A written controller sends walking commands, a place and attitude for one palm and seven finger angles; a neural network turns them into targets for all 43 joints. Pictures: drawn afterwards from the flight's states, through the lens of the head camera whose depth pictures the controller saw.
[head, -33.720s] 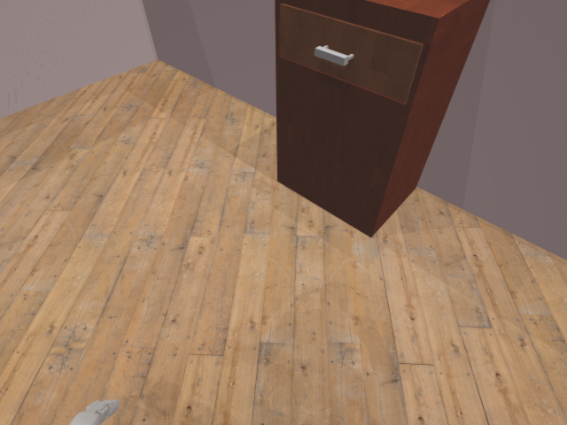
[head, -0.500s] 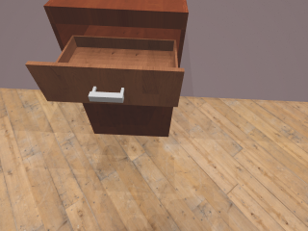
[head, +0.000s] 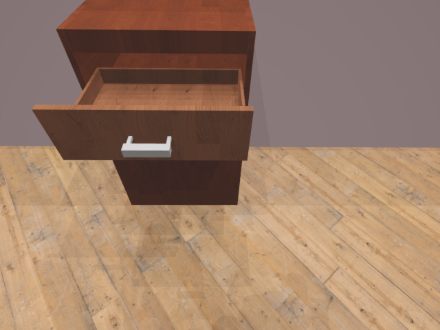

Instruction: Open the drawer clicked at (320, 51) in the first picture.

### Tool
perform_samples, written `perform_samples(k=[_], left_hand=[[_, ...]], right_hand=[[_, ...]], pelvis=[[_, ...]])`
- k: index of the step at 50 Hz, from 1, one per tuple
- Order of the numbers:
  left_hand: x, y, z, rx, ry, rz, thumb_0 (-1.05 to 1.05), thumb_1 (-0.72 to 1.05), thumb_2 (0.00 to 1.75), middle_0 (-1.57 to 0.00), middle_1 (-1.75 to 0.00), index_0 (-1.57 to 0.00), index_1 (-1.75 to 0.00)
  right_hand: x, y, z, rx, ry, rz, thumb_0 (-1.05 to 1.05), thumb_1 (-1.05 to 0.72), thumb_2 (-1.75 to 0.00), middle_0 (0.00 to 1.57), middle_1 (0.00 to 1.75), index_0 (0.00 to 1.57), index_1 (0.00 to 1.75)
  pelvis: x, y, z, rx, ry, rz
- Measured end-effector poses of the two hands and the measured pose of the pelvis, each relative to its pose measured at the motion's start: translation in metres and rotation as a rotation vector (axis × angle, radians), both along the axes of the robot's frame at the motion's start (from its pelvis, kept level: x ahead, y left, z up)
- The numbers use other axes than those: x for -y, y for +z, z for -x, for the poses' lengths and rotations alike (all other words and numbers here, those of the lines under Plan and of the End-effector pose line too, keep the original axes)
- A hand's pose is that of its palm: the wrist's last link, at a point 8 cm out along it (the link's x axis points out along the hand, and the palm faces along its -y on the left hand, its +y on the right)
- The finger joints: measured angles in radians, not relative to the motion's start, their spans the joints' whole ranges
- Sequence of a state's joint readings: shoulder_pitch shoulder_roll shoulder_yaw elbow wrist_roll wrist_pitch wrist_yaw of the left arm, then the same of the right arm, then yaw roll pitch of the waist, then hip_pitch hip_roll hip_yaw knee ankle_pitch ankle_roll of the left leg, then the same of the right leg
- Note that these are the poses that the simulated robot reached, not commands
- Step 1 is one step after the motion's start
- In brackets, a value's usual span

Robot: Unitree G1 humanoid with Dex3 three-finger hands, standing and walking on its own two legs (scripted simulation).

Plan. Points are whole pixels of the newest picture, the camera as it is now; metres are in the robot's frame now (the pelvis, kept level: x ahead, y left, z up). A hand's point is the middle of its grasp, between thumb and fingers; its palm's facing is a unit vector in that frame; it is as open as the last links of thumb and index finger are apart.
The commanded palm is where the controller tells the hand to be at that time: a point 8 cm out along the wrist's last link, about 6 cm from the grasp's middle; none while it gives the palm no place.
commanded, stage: let the arm hang, fingers relaxed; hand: left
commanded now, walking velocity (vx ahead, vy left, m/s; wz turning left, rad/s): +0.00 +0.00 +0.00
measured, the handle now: (148, 144) +0.54 +0.22 -0.01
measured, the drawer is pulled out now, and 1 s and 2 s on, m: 0.29 0.29 0.29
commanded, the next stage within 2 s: look to check the result in 0.08 s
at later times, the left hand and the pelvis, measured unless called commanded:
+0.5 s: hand out of the picture +0.01 +0.15 -0.17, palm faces +0.03 -0.98 -0.19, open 7.4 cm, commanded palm none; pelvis +0.02 -0.01 +0.00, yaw +0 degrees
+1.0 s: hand out of the picture +0.02 +0.15 -0.17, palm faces +0.04 -0.98 -0.19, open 7.4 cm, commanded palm none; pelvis +0.03 -0.02 +0.00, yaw +0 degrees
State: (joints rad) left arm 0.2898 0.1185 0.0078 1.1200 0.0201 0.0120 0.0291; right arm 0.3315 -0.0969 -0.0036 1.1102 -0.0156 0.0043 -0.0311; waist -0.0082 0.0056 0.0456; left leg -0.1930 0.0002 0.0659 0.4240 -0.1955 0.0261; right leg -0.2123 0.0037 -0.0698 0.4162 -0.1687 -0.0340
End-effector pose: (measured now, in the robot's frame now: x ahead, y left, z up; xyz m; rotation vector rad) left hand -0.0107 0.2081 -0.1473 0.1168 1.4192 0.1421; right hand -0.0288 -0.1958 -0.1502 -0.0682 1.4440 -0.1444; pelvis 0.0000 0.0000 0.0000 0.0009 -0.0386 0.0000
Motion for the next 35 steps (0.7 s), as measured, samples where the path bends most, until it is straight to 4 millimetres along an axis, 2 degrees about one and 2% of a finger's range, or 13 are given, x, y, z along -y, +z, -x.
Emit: perform_samples(k=[12, 35], left_hand=[[-0.002, 0.004, 0.002, -0.038, 0.009, -0.017, 0.00, 0.91, 0.90, -0.20, -0.30, -0.20, -0.30], [0.009, 0.006, -0.022, -0.014, 0.005, -0.020, 0.00, 0.91, 0.90, -0.20, -0.30, -0.20, -0.30]], right_hand=[[0.006, 0.000, 0.000, -0.031, -0.005, 0.005, 0.01, -0.91, -0.89, 0.20, 0.30, 0.20, 0.30], [0.017, -0.001, -0.031, -0.002, 0.009, 0.002, 0.01, -0.91, -0.89, 0.20, 0.30, 0.20, 0.30]], pelvis=[[0.002, 0.001, -0.007, -0.007, -0.003, -0.001], [0.013, 0.002, -0.023, -0.008, -0.001, -0.003]])
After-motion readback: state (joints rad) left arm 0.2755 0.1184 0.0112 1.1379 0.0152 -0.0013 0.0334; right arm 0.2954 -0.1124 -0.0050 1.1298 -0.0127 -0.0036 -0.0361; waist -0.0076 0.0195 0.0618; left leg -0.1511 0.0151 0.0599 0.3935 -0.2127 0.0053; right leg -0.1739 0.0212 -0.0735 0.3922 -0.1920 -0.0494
